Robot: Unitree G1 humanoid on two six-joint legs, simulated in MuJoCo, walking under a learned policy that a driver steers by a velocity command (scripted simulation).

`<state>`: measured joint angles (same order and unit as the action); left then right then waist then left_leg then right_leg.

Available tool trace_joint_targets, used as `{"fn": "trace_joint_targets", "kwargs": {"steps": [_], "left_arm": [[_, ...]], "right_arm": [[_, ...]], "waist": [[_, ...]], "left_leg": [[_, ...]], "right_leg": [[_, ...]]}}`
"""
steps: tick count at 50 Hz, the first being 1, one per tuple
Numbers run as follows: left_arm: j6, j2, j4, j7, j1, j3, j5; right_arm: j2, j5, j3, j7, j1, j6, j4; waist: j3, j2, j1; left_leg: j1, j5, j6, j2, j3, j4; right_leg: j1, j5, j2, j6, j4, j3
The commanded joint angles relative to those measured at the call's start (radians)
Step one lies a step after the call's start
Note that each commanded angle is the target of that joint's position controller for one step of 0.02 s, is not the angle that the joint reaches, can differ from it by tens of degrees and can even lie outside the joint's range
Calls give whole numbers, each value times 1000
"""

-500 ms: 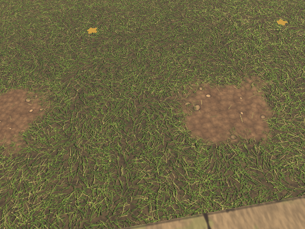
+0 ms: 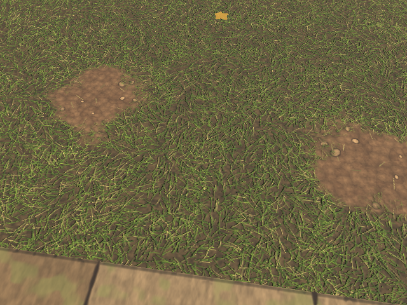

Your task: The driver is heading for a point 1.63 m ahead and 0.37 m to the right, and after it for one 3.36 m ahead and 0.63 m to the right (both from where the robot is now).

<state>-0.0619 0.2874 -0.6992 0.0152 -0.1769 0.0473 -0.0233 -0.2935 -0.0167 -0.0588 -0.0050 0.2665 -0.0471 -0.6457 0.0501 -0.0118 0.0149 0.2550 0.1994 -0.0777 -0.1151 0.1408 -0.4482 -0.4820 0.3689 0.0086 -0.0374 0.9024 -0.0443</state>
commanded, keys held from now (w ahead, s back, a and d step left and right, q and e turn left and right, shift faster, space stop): no key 0.26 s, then e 0.04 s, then w+e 0.70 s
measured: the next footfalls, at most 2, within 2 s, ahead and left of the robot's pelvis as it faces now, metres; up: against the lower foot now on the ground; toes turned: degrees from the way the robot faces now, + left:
right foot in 0.14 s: +0.05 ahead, -0.11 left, +0.00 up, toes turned +5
left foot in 0.48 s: -0.01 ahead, +0.07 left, +0.00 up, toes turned -2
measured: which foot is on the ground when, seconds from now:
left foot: down 0.00-0.14, up 0.16-0.46, down 0.48-0.88, up 0.90-1.00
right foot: up 0.00-0.12, down 0.14-0.48, up 0.50-0.86, down 0.88-1.00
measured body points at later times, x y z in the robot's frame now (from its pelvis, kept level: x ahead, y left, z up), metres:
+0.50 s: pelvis +0.00 -0.02 +0.00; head +0.01 -0.03 +0.45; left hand +0.09 +0.24 -0.12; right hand +0.10 -0.29 -0.12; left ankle -0.05 +0.07 -0.74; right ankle +0.01 -0.12 -0.74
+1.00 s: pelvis +0.18 -0.12 -0.02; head +0.22 -0.14 +0.42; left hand +0.42 +0.08 -0.12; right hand +0.15 -0.39 -0.15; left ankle +0.08 +0.06 -0.63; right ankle +0.24 -0.19 -0.74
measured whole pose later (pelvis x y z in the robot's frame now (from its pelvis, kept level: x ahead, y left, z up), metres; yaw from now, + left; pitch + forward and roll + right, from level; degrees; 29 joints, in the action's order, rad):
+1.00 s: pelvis +0.18 -0.12 -0.02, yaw -17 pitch +1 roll +0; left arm 0.00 0.28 -0.66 -0.02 -0.18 0.05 -0.02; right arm -0.27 -0.02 -0.02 0.00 0.34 0.06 -0.79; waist 0.07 0.01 0.04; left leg 0.32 0.38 -0.01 0.06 -0.01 -1.27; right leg -0.43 0.22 0.09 0.12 0.63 0.05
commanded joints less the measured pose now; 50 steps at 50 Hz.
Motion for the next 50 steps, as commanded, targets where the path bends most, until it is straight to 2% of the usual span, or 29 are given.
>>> {"fn": "trace_joint_targets", "kwargs": {"steps": [1, 4, 6, 7, 8, 9, 10, 11, 15, 16, 19, 22, 23, 24, 25, 26, 28, 30, 35, 40, 42, 43, 44, 45, 46, 47, 48, 49, 50], "left_arm": [[19, 65, 77, 5, 36, 8, 6], [24, 64, 75, 9, 5, 2, 18], [35, 44, 57, 17, -64, -5, 16], [46, 65, 59, 25, -65, -5, 4], [57, 119, 83, 30, -50, -7, -13], [58, 160, 82, 20, -10, 2, -9], [63, 121, 79, 12, -9, -5, -3], [68, 77, 80, 8, 30, -19, 3], [70, 39, 60, 8, 38, -34, 3], [67, 51, 50, 3, 4, -29, 3], [35, 146, 19, -11, -107, 18, 2], [20, 137, 25, -17, -65, 35, 18], [23, 115, 38, -15, -21, 35, 22], [35, 60, 75, -16, 37, 26, 26], [51, 5, 133, -22, 113, 12, 32], [62, 71, 147, -25, 164, 25, -5], [71, 81, 89, -46, 35, 37, 1], [64, 85, 70, -63, 3, 42, -10], [53, 43, 139, -91, 118, 22, -14], [50, 28, 193, -108, 202, 5, -12], [52, 42, 181, -94, 138, 14, -15], [55, 61, 154, -83, 35, 26, -17], [63, 84, 99, -69, -140, 43, -22], [65, 156, 55, -50, -299, 69, -26], [68, 282, 75, -37, -271, 90, -14], [62, 266, 81, -37, -296, 96, 25], [63, 241, 52, -25, -250, 86, 17], [71, 187, 39, -21, -215, 72, 17], [79, 153, 43, -21, -171, 60, 14]], "right_arm": [[-150, -10, -41, -1, 8, 8, 62], [-144, -13, -36, -2, -17, 4, 60], [-126, 4, -26, 5, -48, 2, 58], [-93, 7, -15, 9, -28, 7, 56], [-17, 3, 4, 10, 38, 12, 58], [-83, 2, -14, 19, 11, 4, 60], [-115, -6, -25, 21, 9, -2, 41], [-104, -1, -24, 14, 11, -4, 20], [-34, 0, 4, 1, 30, -11, -30], [-20, -1, 13, 2, 4, -11, -29], [-62, -11, 6, 7, -61, 0, -9], [-27, -10, 16, 16, 22, 31, -39], [-35, -14, 13, 22, 89, 46, -60], [-102, -24, 0, 34, 190, 59, -78], [-215, -24, -30, 38, 231, 65, -88], [-193, -34, -34, 39, 195, 71, -106], [-105, -23, -9, 34, 80, 92, -78], [-85, -16, -2, 34, 69, 111, -78], [-92, -9, -2, 13, 154, 123, -124], [-132, -7, -9, 21, 176, 116, -156], [-161, -5, -13, 25, 179, 112, -169], [-184, -6, -18, 26, 181, 107, -172], [-190, -2, -19, 28, 176, 103, -166], [-156, -3, -9, 22, 173, 108, -140], [-17, 5, 22, -1, 189, 114, -59], [-119, -8, -1, -4, 50, 123, -28], [-115, 7, 0, -5, 9, 132, -4], [-102, 4, 9, 0, 26, 140, -18], [-93, -10, 10, 4, 47, 132, -30]], "waist": [[-93, 142, 21], [-96, 155, 8], [-93, 129, -41], [-97, 69, -32], [-135, -145, 9], [-75, -205, -3], [-65, -125, 1], [-50, -96, 18], [-76, -136, 26], [-92, -148, 0], [-42, -180, -53], [-9, -125, 19], [-18, -96, 65], [-33, 26, 117], [2, 236, 141], [123, 137, 118], [106, 95, 21], [65, 117, 13], [78, 109, 49], [91, 126, 65], [34, 134, 26], [-37, 133, -26], [-142, 103, -109], [-241, 10, -177], [-349, -252, -98], [-372, -105, -180], [-227, -87, -126], [-127, -22, -80], [-92, 5, -34]], "left_leg": [[-74, -251, -153, 260, 264, 83], [-29, -295, -128, 253, 300, 64], [28, -230, -73, 220, 307, 30], [84, -82, -20, 181, 286, -5], [141, 209, 33, 73, 152, -189], [159, 379, 53, -35, 12, -288], [117, 365, 67, 7, 24, -399], [105, 310, 75, 15, 18, -440], [46, 244, 112, 52, -65, -332], [35, 244, 114, 54, -104, -254], [106, 316, 91, 27, -163, -169], [-91, 168, 27, 31, -182, 72], [-264, 122, -7, 65, -137, 130], [-453, 281, -43, 225, 20, 204], [-462, 578, -121, 450, 350, 330], [-325, 560, -172, 528, 398, 356], [-305, 405, -128, 435, 238, 357], [-303, 177, -105, 373, 73, 344], [-283, -139, -89, 351, -116, 307], [-250, -318, -57, 365, -231, 258], [-267, -688, -36, 368, -287, 109], [-265, -850, -27, 365, -317, -56], [-179, -834, -4, 346, -346, -282], [37, -525, 20, 307, -348, -582], [392, 344, 72, 127, -274, -945], [482, 273, 68, 112, -78, -1033], [531, 182, 63, 155, -77, -1017], [481, 118, 60, 198, -96, -920], [414, 109, 63, 222, -96, -842]], "right_leg": [[27, 21, 18, 17, -85, 18], [153, 29, 36, 42, -215, 32], [308, -112, 29, 64, -464, 33], [389, -164, -49, 79, -564, -48], [458, -233, -289, 127, -654, -304], [287, -391, -378, 253, -653, -413], [247, -393, -359, 291, -650, -379], [228, -382, -300, 275, -642, -301], [283, -473, -163, 206, -596, -142], [316, -349, -144, 203, -600, -157], [358, 114, -157, 250, -651, -313], [197, 237, -120, 230, -644, -336], [49, 242, -77, 191, -597, -311], [-161, 259, -6, 131, -429, -220], [-355, 172, 125, 102, -171, -9], [-397, 100, 30, 110, -36, -49], [-352, -9, 5, 102, 67, -72], [-329, -76, -5, 85, 162, -30], [-346, -185, -39, 70, 86, 21], [-169, -177, -31, 119, -174, 151], [-16, -108, 34, 160, -222, 198], [113, -66, 82, 181, -236, 210], [351, -98, 118, 207, -294, 190], [607, 18, -1, 244, -352, -4], [818, 160, -329, 364, -516, -605], [794, 73, -346, 390, -628, -765], [688, -67, -332, 379, -614, -610], [534, -239, -291, 354, -606, -481], [428, -327, -233, 324, -608, -397]]}}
